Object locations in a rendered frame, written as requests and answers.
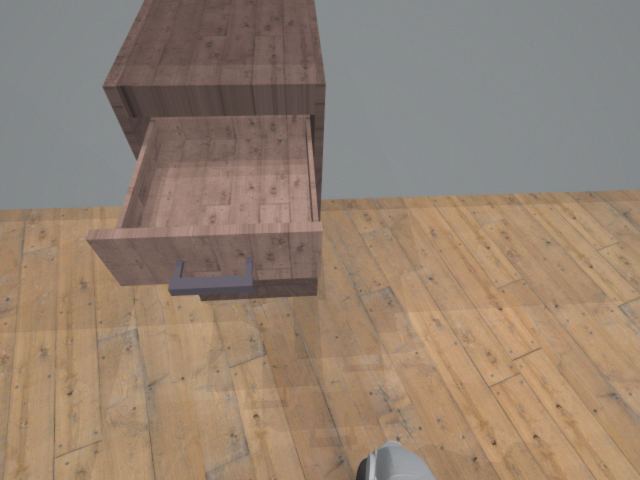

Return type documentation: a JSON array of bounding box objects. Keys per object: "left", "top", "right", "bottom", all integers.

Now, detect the right robot thigh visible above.
[{"left": 365, "top": 446, "right": 436, "bottom": 480}]

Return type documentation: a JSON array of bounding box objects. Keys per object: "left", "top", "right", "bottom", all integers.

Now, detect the right robot shin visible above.
[{"left": 377, "top": 441, "right": 402, "bottom": 451}]

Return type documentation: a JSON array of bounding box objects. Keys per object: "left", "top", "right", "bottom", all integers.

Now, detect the handle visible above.
[{"left": 168, "top": 257, "right": 254, "bottom": 296}]

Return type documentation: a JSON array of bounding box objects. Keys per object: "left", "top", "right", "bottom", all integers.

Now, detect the cabinet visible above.
[{"left": 102, "top": 0, "right": 326, "bottom": 301}]

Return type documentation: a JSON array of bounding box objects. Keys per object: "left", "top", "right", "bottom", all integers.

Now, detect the drawer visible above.
[{"left": 86, "top": 115, "right": 323, "bottom": 286}]

